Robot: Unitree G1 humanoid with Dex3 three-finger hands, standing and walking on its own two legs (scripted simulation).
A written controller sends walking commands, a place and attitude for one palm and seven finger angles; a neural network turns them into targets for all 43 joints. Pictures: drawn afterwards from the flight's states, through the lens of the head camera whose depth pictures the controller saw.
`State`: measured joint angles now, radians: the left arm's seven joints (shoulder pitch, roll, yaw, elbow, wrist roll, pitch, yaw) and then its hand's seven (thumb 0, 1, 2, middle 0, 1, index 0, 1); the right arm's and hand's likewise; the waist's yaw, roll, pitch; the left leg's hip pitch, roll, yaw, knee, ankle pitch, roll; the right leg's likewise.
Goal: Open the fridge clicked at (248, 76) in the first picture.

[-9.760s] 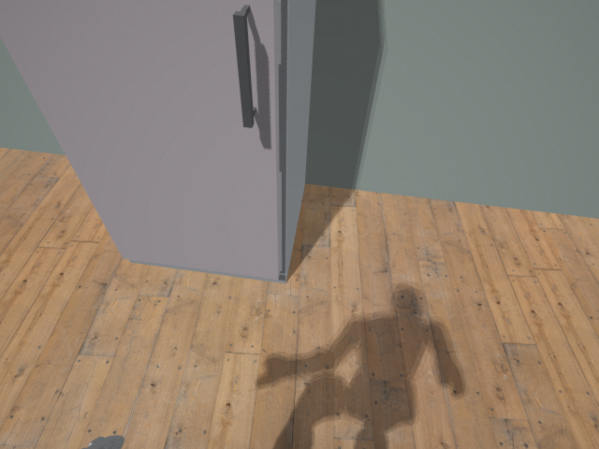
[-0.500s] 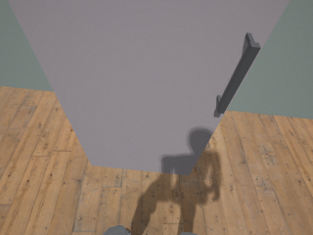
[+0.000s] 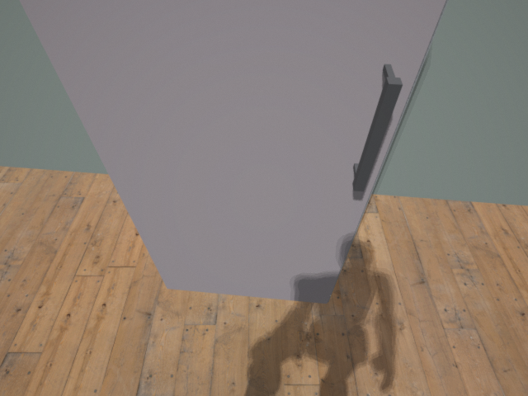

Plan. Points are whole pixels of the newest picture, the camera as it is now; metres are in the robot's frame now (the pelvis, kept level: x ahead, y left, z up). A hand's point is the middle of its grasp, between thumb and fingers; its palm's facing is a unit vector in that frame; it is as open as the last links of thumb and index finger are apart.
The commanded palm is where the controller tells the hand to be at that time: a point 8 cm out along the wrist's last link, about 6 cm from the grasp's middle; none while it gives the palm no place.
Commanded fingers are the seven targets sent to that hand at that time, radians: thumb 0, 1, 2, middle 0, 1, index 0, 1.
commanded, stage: come to a stop and stand still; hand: right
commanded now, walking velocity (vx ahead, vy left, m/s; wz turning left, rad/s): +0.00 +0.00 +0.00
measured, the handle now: (371, 134) +0.52 -0.15 +0.13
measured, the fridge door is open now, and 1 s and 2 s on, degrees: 0 0 0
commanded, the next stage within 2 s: look again from close up in 0.70 s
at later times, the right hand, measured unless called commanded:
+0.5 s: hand out of the picture +0.02 -0.15 -0.17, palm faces +0.02 +0.97 -0.23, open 7.4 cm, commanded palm none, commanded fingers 0.00 -0.90 -0.90 0.20 0.30 0.20 0.30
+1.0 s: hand out of the picture +0.01 -0.17 -0.17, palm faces +0.01 +0.97 -0.23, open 7.4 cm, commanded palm none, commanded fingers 0.00 -0.90 -0.90 0.20 0.30 0.20 0.30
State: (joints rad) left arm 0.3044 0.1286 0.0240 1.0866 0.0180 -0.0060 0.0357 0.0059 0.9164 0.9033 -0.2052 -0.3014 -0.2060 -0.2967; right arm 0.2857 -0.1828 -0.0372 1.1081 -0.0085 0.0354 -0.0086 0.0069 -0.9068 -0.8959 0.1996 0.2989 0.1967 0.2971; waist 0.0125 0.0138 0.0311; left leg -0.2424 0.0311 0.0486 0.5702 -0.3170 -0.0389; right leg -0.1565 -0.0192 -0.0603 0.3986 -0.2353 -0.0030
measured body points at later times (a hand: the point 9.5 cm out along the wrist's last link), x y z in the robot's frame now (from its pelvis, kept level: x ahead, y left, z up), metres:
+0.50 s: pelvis +0.00 +0.03 -0.01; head +0.00 +0.04 +0.44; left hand +0.00 +0.24 -0.17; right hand +0.02 -0.20 -0.15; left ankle -0.01 +0.12 -0.74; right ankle -0.02 -0.11 -0.74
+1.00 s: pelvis +0.00 +0.03 +0.00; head +0.01 +0.03 +0.45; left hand +0.01 +0.26 -0.16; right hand +0.01 -0.22 -0.15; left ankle -0.01 +0.12 -0.74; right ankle -0.02 -0.11 -0.74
